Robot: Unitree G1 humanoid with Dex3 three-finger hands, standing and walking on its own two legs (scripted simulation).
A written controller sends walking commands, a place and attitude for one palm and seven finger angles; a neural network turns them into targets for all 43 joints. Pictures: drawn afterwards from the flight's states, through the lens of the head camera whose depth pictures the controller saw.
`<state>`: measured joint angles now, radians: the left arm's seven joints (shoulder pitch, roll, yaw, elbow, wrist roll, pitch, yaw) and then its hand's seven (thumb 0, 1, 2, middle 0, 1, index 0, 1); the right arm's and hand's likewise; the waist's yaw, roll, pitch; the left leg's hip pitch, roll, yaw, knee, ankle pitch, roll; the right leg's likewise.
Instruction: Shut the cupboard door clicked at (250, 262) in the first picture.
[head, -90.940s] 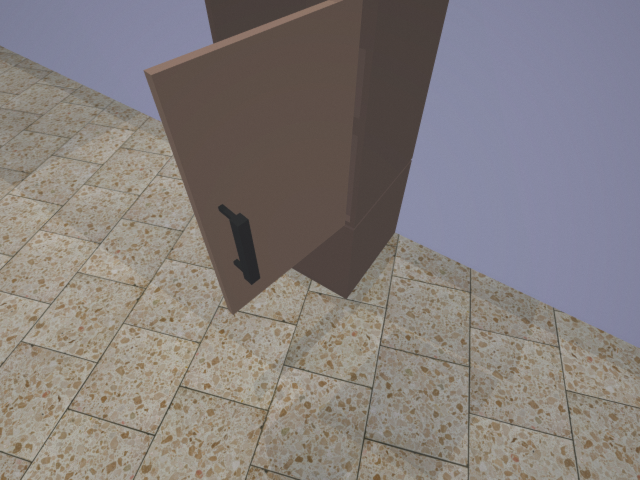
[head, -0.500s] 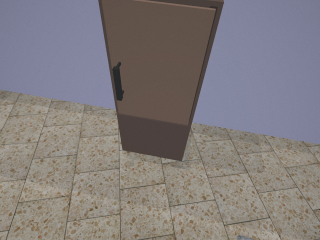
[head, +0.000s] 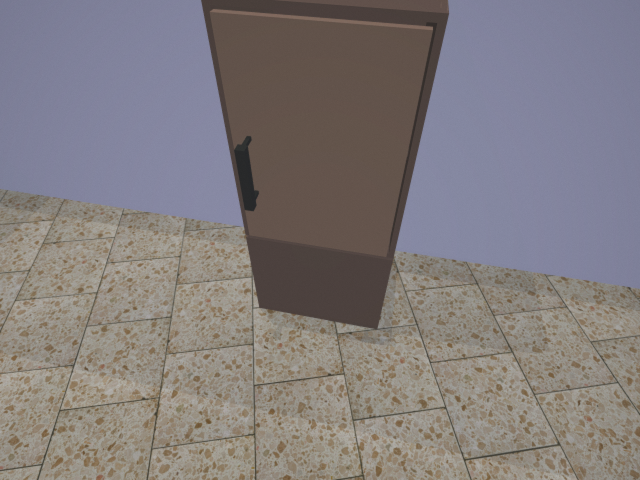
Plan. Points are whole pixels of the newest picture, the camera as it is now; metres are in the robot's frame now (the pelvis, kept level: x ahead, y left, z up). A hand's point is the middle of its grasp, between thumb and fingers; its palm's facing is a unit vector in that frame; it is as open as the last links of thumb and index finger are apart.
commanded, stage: let the arm hang, fingers relaxed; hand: left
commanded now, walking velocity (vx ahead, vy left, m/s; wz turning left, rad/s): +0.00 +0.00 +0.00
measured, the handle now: (249, 174) +0.79 +0.21 -0.10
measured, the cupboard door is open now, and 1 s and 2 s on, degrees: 0 0 0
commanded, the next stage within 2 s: look to check the result in 0.34 s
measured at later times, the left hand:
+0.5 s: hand out of the picture -0.02 +0.14 -0.18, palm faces +0.05 -0.99 -0.16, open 7.3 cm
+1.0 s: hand out of the picture -0.02 +0.14 -0.18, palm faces +0.04 -0.98 -0.17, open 7.4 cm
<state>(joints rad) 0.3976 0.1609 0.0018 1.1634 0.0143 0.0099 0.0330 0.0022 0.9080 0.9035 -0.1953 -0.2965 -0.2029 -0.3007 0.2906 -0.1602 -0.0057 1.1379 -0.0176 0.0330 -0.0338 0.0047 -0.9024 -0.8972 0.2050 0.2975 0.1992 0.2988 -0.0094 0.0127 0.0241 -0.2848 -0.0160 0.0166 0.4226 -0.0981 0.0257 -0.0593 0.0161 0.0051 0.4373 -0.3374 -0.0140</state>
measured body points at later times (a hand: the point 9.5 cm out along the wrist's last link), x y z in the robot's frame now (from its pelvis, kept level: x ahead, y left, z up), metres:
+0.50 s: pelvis +0.02 -0.01 +0.00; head +0.02 -0.01 +0.45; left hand -0.02 +0.19 -0.16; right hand +0.00 -0.22 -0.16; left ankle +0.08 +0.10 -0.74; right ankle -0.06 -0.11 -0.74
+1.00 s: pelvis +0.02 -0.02 +0.00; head +0.03 -0.01 +0.45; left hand -0.02 +0.19 -0.16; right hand +0.03 -0.24 -0.16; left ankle +0.08 +0.10 -0.74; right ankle -0.06 -0.11 -0.74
